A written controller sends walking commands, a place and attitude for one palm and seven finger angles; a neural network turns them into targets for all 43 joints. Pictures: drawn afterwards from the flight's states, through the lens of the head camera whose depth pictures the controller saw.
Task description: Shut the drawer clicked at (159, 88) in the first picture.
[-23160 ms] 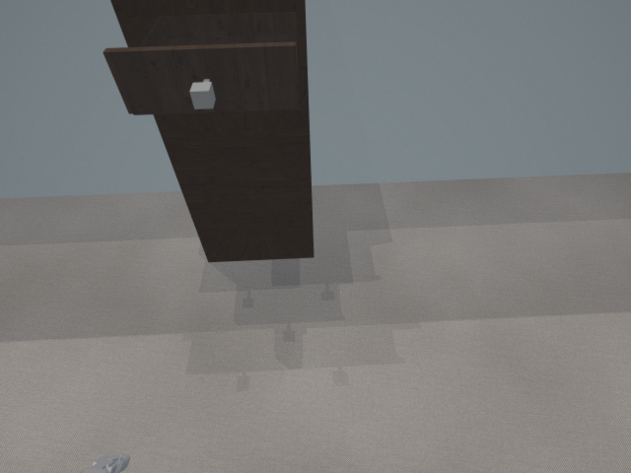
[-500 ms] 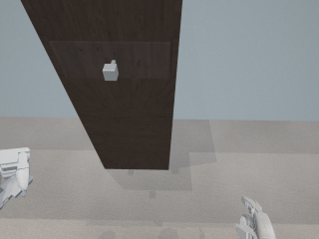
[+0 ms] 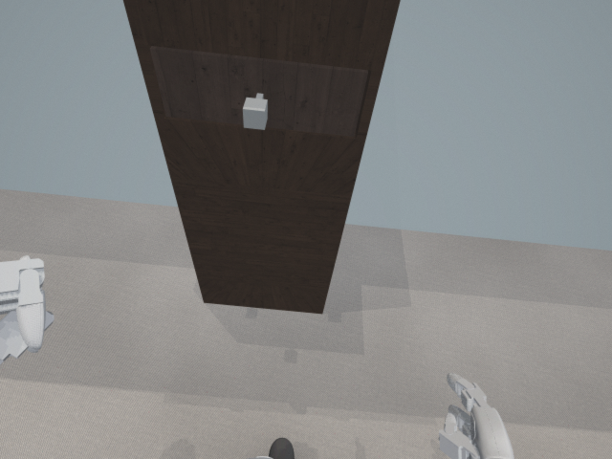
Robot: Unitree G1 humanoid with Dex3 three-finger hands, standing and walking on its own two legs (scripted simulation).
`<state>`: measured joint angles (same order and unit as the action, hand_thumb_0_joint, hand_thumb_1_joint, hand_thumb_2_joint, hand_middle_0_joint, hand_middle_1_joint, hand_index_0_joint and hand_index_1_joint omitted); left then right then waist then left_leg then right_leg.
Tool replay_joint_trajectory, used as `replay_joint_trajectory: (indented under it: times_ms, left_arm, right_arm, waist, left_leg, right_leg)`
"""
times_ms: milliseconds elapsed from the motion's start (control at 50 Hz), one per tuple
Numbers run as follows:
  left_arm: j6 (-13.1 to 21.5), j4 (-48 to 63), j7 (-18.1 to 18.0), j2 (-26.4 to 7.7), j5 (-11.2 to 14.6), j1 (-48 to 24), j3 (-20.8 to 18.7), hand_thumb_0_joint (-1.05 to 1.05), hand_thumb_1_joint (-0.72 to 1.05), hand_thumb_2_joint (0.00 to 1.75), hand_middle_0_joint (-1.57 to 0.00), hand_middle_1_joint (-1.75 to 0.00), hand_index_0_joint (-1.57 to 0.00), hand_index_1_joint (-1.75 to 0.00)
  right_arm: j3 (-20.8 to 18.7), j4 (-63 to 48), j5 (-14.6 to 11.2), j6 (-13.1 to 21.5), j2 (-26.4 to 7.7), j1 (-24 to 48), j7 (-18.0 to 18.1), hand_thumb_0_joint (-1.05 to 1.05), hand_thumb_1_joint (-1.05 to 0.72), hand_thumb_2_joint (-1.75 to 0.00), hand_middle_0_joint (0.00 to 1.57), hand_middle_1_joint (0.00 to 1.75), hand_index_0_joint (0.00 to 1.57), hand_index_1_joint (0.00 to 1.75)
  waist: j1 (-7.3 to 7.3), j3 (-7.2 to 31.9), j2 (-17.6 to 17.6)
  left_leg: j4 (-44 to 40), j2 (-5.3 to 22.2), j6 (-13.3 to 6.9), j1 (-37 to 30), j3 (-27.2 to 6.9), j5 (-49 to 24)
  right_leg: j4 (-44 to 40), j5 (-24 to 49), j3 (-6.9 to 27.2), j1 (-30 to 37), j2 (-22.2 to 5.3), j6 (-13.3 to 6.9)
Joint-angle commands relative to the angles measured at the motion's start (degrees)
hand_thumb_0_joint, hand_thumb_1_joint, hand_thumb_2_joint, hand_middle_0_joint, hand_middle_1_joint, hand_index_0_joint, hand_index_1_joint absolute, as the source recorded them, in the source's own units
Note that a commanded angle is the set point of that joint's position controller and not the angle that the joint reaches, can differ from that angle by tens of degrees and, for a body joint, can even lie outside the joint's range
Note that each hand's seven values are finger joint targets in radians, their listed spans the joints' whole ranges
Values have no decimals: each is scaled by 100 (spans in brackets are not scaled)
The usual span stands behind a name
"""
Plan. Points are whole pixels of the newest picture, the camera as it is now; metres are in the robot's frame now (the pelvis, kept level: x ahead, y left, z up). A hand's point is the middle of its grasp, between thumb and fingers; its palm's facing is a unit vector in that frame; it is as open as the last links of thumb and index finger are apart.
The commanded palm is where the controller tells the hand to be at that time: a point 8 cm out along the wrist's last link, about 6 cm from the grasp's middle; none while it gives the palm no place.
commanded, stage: step back with the hand held close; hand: left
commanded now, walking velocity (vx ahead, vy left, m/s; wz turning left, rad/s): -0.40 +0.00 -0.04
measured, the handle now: (257, 107) +0.67 +0.15 +0.09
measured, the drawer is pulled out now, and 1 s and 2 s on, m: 0.00 0.00 0.00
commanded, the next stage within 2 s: stop stepping back and stand still in 0.08 s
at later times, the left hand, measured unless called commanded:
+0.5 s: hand out of the picture +0.05 +0.31 +0.17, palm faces +0.37 -0.83 -0.42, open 3.3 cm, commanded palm +0.01 +0.34 +0.18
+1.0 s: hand out of the picture +0.02 +0.33 +0.17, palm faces +0.35 -0.80 -0.48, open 3.3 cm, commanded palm -0.03 +0.36 +0.18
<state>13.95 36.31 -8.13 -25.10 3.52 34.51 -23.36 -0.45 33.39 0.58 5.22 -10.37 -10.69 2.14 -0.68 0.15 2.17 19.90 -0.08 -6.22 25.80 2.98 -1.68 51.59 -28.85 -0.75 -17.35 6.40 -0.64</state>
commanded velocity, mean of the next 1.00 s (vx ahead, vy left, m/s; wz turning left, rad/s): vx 0.12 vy -0.08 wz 0.00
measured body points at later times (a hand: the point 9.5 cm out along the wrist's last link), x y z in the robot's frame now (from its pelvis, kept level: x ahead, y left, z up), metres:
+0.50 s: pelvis -0.13 +0.06 -0.02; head -0.15 +0.11 +0.43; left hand +0.02 +0.35 +0.19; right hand -0.02 -0.19 -0.09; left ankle -0.11 +0.15 -0.69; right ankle -0.13 -0.06 -0.74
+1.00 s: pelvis -0.18 +0.09 +0.00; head -0.17 +0.09 +0.45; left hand +0.00 +0.37 +0.19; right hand -0.03 -0.14 -0.10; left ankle -0.14 +0.19 -0.73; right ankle -0.22 +0.01 -0.74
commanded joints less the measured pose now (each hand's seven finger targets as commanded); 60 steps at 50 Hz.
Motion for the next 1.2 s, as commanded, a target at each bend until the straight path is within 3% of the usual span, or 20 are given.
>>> replay_joint_trajectory:
  times_ms: [0, 120, 160, 200, 240, 280, 300, 320, 340, 360, 480, 500, 520, 560, 600, 720, 840, 960, 1100, 1180]
  left_arm:
    - [291, 1191, -24, -695, 140, -51, -302, 0, 90, 90, -140, -160, -140, -160]
    - [532, 1267, -28, -1322, 117, -639, -812, 0, 90, 90, -140, -160, -140, -160]
    - [226, 841, 160, -664, 129, -605, -199, 0, 90, 90, -140, -160, -140, -160]
    - [104, 1143, 174, -955, 215, -507, -542, 0, 90, 90, -140, -160, -140, -160]
    - [80, 1320, 79, -1134, 202, -475, -948, 0, 90, 90, -140, -160, -140, -160]
    - [-106, 1341, 106, -1043, 311, 177, -983, 0, 90, 90, -140, -160, -140, -160]
    - [-66, 1369, 107, -1124, 279, 635, -1052, 0, 90, 90, -140, -160, -140, -160]
    - [-17, 1427, 56, -1364, 175, 1162, -1264, 0, 90, 90, -140, -160, -140, -160]
    - [-98, 1647, 138, -946, 182, 1113, -923, 0, 90, 90, -140, -160, -140, -160]
    - [-237, 2039, 172, -1002, 181, 222, -1012, 0, 90, 90, -140, -160, -140, -160]
    - [10, 844, -166, -487, -259, -989, -272, 0, 90, 90, -140, -160, -140, -160]
    - [84, 963, -208, -483, -242, -1188, -181, 0, 90, 90, -140, -160, -140, -160]
    - [157, 1258, -243, -449, -205, -1196, -110, 0, 90, 90, -140, -160, -140, -160]
    - [358, 1462, -165, -985, -312, -1458, -492, 0, 90, 90, -140, -160, -140, -160]
    - [290, 1429, -118, -670, -271, -568, -419, 0, 90, 90, -140, -160, -140, -160]
    - [112, 1148, -159, -582, -241, 348, -464, 0, 90, 90, -140, -160, -140, -160]
    - [-183, 817, -243, -490, -160, -82, -203, 0, 90, 90, -140, -160, -140, -160]
    - [-131, 985, -209, -909, -85, -480, -530, 0, 90, 90, -140, -160, -140, -160]
    - [172, 1171, -293, -699, -61, -173, -545, 0, 90, 90, -140, -160, -140, -160]
    - [228, 991, -165, -800, -57, 89, -716, 0, 90, 90, -140, -160, -140, -160]
  right_arm:
    - [-290, -647, 64, 343, -768, 302, -36, 0, -90, -90, 20, 30, 20, 30]
    - [-51, -468, 130, 200, -615, 372, 11, 0, -90, -90, 20, 30, 20, 30]
    - [-297, -550, -149, 199, -926, 393, 110, 0, -90, -90, 20, 30, 20, 30]
    - [-268, -742, -75, 243, -978, 587, 153, 0, -90, -90, 20, 30, 20, 30]
    - [-241, -778, 5, 310, -995, 592, 68, 0, -90, -90, 20, 30, 20, 30]
    - [-338, -866, 80, 245, -798, 642, -49, 0, -90, -90, 20, 30, 20, 30]
    - [-355, -879, 1, 204, -699, 553, -80, 0, -90, -90, 20, 30, 20, 30]
    - [-318, -872, -257, 161, -647, 264, -138, 0, -90, -90, 20, 30, 20, 30]
    - [-461, -841, -281, 24, -729, 415, -108, 0, -90, -90, 20, 30, 20, 30]
    - [-357, -696, -115, -81, -605, 521, -124, 0, -90, -90, 20, 30, 20, 30]
    - [-146, -385, 25, 407, -765, 210, 316, 0, -90, -90, 20, 30, 20, 30]
    - [-146, -414, 16, 495, -826, 44, 366, 0, -90, -90, 20, 30, 20, 30]
    - [-230, -606, -21, 575, -1025, 23, 369, 0, -90, -90, 20, 30, 20, 30]
    - [-220, -485, 4, 667, -798, 4, 201, 0, -90, -90, 20, 30, 20, 30]
    - [-262, -555, -43, 643, -800, 245, 25, 0, -90, -90, 20, 30, 20, 30]
    - [-238, -603, -42, 360, -687, 282, -3, 0, -90, -90, 20, 30, 20, 30]
    - [-223, -651, 23, 233, -696, 217, 221, 0, -90, -90, 20, 30, 20, 30]
    - [-228, -680, -80, 127, -664, 412, 129, 0, -90, -90, 20, 30, 20, 30]
    - [-203, -622, -77, 206, -680, 444, 203, 0, -90, -90, 20, 30, 20, 30]
    - [-221, -687, -55, 264, -714, 323, 133, 0, -90, -90, 20, 30, 20, 30]
  waist:
    - [-42, 1158, 1040]
    - [144, 899, -415]
    - [325, 351, -1276]
    - [135, 602, 1171]
    - [-32, 631, 1692]
    - [-305, 1095, 2129]
    - [-413, 1130, 1672]
    - [-324, 1107, -704]
    - [-148, 79, -2435]
    - [306, 252, -1197]
    - [314, -247, 76]
    - [314, -86, 941]
    - [274, -192, 2228]
    - [363, -239, 1373]
    - [212, -376, 189]
    - [71, -83, 1075]
    - [186, 224, 1041]
    - [107, 144, -1257]
    - [165, 148, -18]
    - [113, 363, 1002]
  left_leg:
    - [-1650, 1185, 990, -1247, -1081, 2566]
    - [2426, 156, 893, -2511, -295, 1698]
    - [1617, 139, 694, -2363, -610, 616]
    - [-745, 1020, 336, -1987, -2190, 1085]
    - [-2483, 1139, 1256, -548, -2451, 4942]
    - [-2668, 531, 2480, 70, -1129, 4121]
    - [-1272, -79, 2340, 363, -17, 3168]
    - [2650, -702, 1621, -615, 663, 2656]
    - [6224, -562, 1082, -496, -664, 2705]
    - [7478, -330, 901, -10, -798, 2457]
    - [1025, 168, 339, -1262, 42, 2843]
    - [44, 190, 291, -1745, -219, 3047]
    - [-513, 1484, -118, -2348, -2277, 2945]
    - [-1144, 2216, -508, -1155, -3986, 3932]
    - [-985, 1998, -490, -868, -3189, 3981]
    - [-1490, 1320, 320, -471, -1223, 4049]
    - [-1085, 1189, 338, -1022, -986, 3383]
    - [3381, 158, 615, 974, -295, 2574]
    - [728, 142, 423, -1555, -70, 479]
    - [190, 1406, -325, -2105, -2161, -1393]
  right_leg:
    - [-1806, -490, -458, 614, 39, -211]
    - [-3747, 2981, 581, -1325, -2144, -721]
    - [-2785, 2705, 41, -1390, -1462, -368]
    - [-1151, -325, -211, -689, -13, 105]
    - [294, -1187, -351, 653, 617, -175]
    - [-95, -1114, -978, 1871, 845, -315]
    - [-1447, -1116, -896, 2319, 532, -546]
    - [-3432, -1010, 350, 459, -890, -808]
    - [-4149, -134, 2056, -2160, -2553, -1147]
    - [-3617, 403, 1215, -2663, -2508, -1321]
    - [-2635, -893, 781, -1199, -1570, -714]
    - [-1454, -587, 348, -1097, -1076, -463]
    - [120, -441, -255, -2151, -520, -91]
    - [2011, -50, 344, -2427, -636, -3]
    - [2087, 797, 457, -2406, -819, 14]
    - [135, 1169, -560, -900, -482, 2]
    - [-2071, 31, -970, 531, -115, -149]
    - [-3942, 899, 2288, 1381, -2539, -1340]
    - [-2157, 3372, 232, 649, -1458, -391]
    - [-1274, 672, -4, -111, -581, 147]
